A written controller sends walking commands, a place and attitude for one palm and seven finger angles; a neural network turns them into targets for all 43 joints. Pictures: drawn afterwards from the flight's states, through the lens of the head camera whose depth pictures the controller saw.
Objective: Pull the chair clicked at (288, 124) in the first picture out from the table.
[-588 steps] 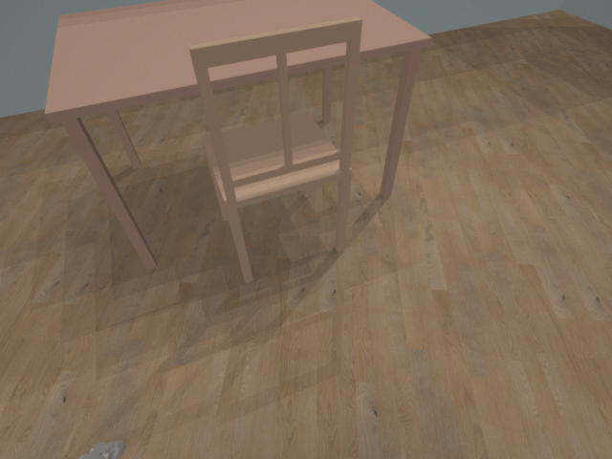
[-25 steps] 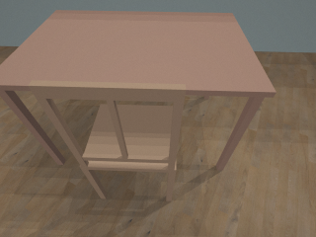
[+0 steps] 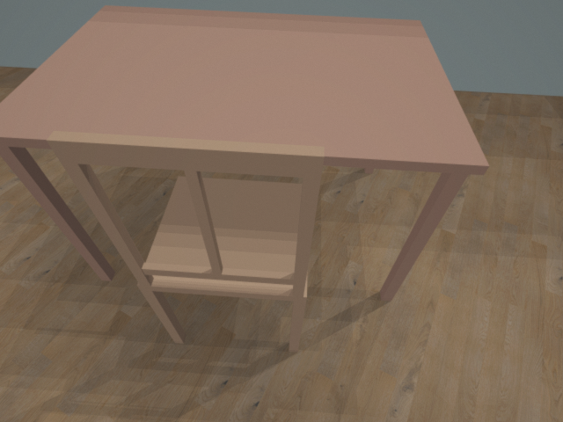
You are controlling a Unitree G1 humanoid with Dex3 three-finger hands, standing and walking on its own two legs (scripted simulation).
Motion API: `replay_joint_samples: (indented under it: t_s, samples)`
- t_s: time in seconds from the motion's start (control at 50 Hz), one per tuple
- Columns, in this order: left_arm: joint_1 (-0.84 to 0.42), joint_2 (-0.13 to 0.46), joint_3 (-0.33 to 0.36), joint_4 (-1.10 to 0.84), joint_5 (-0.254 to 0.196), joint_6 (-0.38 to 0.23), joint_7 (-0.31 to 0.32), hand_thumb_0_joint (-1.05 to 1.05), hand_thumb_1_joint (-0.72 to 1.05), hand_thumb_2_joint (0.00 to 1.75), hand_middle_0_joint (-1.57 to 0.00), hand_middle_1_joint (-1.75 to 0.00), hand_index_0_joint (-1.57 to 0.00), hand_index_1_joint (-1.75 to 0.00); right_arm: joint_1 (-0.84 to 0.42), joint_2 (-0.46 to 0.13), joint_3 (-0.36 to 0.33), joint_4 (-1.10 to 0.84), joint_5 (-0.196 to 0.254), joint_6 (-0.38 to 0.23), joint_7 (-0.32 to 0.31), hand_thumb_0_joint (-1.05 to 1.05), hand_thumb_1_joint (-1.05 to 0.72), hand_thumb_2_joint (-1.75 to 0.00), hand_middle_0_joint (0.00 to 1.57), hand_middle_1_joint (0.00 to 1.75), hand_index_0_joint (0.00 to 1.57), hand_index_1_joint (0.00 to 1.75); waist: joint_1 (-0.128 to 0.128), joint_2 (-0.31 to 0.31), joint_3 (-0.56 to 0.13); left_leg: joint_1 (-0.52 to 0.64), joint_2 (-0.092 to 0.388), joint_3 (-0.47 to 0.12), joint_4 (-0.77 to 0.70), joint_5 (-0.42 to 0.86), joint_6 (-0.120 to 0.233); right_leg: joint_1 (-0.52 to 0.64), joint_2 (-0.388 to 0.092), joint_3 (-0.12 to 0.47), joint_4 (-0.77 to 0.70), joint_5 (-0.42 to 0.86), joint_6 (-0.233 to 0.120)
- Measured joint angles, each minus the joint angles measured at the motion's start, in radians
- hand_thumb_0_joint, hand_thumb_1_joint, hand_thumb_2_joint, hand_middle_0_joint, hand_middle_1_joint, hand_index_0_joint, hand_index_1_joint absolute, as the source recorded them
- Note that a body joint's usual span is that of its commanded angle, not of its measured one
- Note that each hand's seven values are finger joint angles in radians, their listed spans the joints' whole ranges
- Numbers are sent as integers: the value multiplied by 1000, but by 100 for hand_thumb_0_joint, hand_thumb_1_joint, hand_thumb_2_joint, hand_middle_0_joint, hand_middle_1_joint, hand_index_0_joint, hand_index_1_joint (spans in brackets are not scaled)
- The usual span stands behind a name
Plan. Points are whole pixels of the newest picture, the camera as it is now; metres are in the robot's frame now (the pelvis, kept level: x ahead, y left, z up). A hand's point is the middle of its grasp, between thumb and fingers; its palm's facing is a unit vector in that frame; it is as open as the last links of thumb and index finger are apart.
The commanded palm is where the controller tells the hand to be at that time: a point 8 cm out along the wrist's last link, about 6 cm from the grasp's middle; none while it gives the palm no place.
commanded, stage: look again from close up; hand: left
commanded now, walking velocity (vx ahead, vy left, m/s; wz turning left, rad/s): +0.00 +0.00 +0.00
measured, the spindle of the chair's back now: (207, 228) +0.47 +0.19 -0.08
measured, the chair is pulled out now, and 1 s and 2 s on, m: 0.00 0.00 0.00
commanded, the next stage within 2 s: raise the hand toward the chair's back in 0.80 s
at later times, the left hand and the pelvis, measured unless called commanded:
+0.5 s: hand out of the picture -0.01 +0.17 -0.17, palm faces +0.02 -0.98 -0.21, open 7.4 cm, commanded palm none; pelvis +0.00 -0.01 +0.00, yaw +1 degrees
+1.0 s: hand out of the picture +0.07 +0.19 -0.12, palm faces +0.22 -0.95 -0.22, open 7.4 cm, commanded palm +0.09 +0.22 -0.07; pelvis -0.02 +0.00 +0.00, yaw +1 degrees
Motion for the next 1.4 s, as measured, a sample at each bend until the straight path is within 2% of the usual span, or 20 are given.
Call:
replay_joint_samples:
  t_s: [0.44, 0.92, 0.94, 0.96, 0.98, 1.02, 1.08, 1.12, 1.16, 1.2, 1.24, 1.28, 1.34, 1.4]
  samples:
    - [-18, -7, 5, -1, -1, -9, 1, 1, 91, 90, -20, -30, -20, -30, 25, 15, 4, 24, 0, -3, -4, 0, -91, -90, 20, 30, 20, 30, -5, 1, -13, 6, 8, -13, -23, 21, -11, 8, 10, -13, -17, 13, -12]
    - [-1, -18, 7, 10, 2, -14, 7, 1, 91, 90, -20, -30, -20, -30, 40, 18, 2, 21, 0, -6, -6, 0, -91, -90, 20, 30, 20, 30, -6, 7, -11, -12, 9, -21, -7, 24, -6, 8, 11, -22, -30, 24, -7]
    - [46, -21, 11, -147, -41, 44, 5, 1, 91, 90, -20, -30, -20, -30, 55, 11, 2, -24, 10, -16, -9, 0, -91, -90, 20, 30, 20, 30, -8, 12, -6, -24, 11, -24, 9, 16, -5, -2, 13, -24, -20, 23, -7]
    - [100, -15, 27, -350, -73, 80, 18, 2, 92, 90, -20, -30, -20, -30, 74, 9, 5, -68, 20, -56, -26, 1, -91, -90, 20, 30, 20, 30, -1, 8, 2, -28, 8, -21, 17, 13, -4, -14, 9, -21, 3, 16, -7]
    - [141, -5, 37, -516, -94, 59, 35, 2, 93, 90, -21, -30, -20, -29, 90, 8, 2, -107, 25, -109, -40, 1, -91, -90, 20, 30, 20, 30, 6, 2, -1, -37, 2, -17, 22, 13, -2, -37, 2, -19, 36, 5, -9]
    - [164, 7, 48, -750, -136, 1, 52, 3, 92, 89, -20, -29, -20, -29, 104, -2, -11, -179, 37, -197, -51, 1, -91, -90, 20, 30, 20, 30, -9, 6, -24, -81, -11, -29, 54, 12, 0, -83, -13, -33, 92, -20, -8]
    - [82, -6, 87, -883, -163, -146, 3, 3, 89, 87, -20, -29, -19, -29, 72, -34, -34, -274, 19, -254, -46, 1, -91, -90, 20, 30, 20, 30, -43, 37, -85, -216, -15, -57, 165, -13, 0, -200, -18, -58, 192, -55, -6]
    - [19, -16, 118, -888, -190, -285, -78, 2, 85, 86, -19, -28, -18, -28, 29, -45, -49, -329, 8, -263, -32, 1, -90, -90, 20, 30, 20, 30, -46, 34, -135, -333, -7, -53, 259, -39, -3, -325, -16, -49, 299, -85, -11]
    - [-21, -23, 135, -874, -219, -425, -193, 1, 81, 85, -18, -28, -18, -27, -14, -50, -65, -387, 7, -265, -12, 1, -90, -90, 20, 30, 20, 30, -41, 18, -170, -446, 5, -45, 363, -73, -9, -447, -9, -35, 414, -122, -15]
    - [-34, -24, 143, -853, -235, -527, -313, 1, 77, 83, -18, -27, -17, -27, -49, -57, -80, -452, 12, -261, 7, 1, -90, -90, 20, 30, 20, 30, -34, 3, -188, -546, 15, -46, 467, -106, -14, -550, -2, -29, 523, -156, -18]
    - [-18, -22, 147, -848, -248, -553, -390, 1, 72, 81, -18, -26, -17, -26, -72, -66, -90, -516, 19, -247, 12, 1, -90, -90, 20, 30, 20, 30, -24, -11, -197, -628, 20, -50, 559, -138, -17, -632, 1, -27, 619, -194, -27]
    - [22, -19, 152, -864, -263, -526, -414, 1, 67, 79, -18, -26, -17, -26, -84, -74, -96, -570, 24, -230, 6, 1, -90, -90, 20, 30, 20, 30, -11, -16, -199, -691, 24, -60, 636, -160, -20, -690, 5, -33, 695, -220, -31]
    - [101, -11, 160, -928, -270, -489, -374, 1, 59, 76, -18, -25, -17, -25, -83, -76, -94, -616, 25, -218, -12, 1, -90, -90, 20, 30, 19, 30, 8, -9, -197, -759, 31, -88, 721, -186, -25, -742, 12, -55, 765, -247, -39]
    - [147, 13, 163, -1021, -264, -501, -328, 2, 52, 73, -17, -24, -16, -24, -69, -67, -73, -617, 19, -221, -34, 1, -90, -90, 20, 30, 19, 30, 26, 6, -193, -812, 35, -120, 778, -199, -25, -774, 20, -83, 803, -258, -46]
